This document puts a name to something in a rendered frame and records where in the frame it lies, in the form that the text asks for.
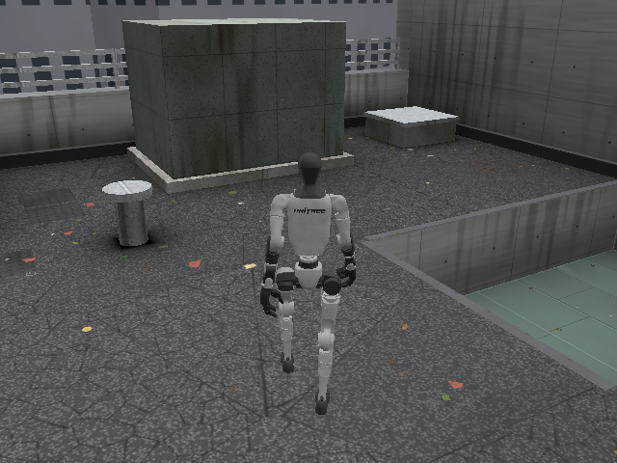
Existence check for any left robot shin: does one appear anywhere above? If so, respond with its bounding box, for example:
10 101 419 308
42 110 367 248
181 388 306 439
279 302 293 361

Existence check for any robot left forearm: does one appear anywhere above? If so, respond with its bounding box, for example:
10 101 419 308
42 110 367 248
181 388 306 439
261 235 280 288

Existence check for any robot left upper arm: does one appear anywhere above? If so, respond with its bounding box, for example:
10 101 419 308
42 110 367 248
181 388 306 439
270 194 289 249

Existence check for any robot head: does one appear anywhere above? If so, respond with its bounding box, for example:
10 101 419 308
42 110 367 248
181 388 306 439
293 152 326 199

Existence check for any right robot hand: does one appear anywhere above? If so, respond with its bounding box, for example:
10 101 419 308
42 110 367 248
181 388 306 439
336 265 357 287

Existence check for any robot right forearm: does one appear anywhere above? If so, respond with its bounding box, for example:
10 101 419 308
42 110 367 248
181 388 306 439
341 233 356 271

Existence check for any robot right upper arm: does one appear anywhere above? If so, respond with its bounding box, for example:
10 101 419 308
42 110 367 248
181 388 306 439
330 194 352 247

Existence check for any left robot hand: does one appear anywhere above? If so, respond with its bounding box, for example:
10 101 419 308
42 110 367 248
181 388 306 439
260 287 283 317

